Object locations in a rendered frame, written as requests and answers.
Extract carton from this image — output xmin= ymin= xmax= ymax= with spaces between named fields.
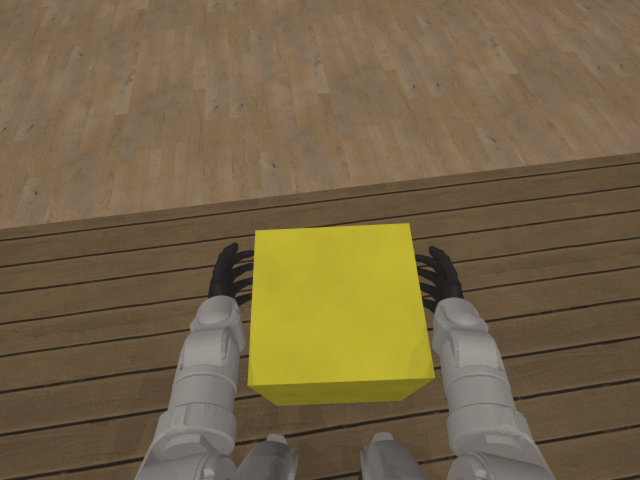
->
xmin=247 ymin=223 xmax=435 ymax=406

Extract right robot thigh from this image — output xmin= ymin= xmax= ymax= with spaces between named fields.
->
xmin=360 ymin=440 xmax=428 ymax=480

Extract robot right shin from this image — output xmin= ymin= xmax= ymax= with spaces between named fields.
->
xmin=371 ymin=432 xmax=393 ymax=443

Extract right robot forearm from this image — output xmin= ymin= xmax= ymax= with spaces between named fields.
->
xmin=432 ymin=297 xmax=556 ymax=480

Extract robot right upper arm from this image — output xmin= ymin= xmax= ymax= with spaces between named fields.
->
xmin=447 ymin=451 xmax=555 ymax=480

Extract left robot forearm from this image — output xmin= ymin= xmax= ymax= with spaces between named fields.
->
xmin=134 ymin=295 xmax=246 ymax=480

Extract left robot hand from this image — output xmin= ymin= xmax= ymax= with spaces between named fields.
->
xmin=208 ymin=242 xmax=254 ymax=306

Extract right robot hand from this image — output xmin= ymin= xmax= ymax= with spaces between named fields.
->
xmin=414 ymin=246 xmax=464 ymax=314

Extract robot left upper arm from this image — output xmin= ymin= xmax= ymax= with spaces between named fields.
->
xmin=135 ymin=451 xmax=240 ymax=480

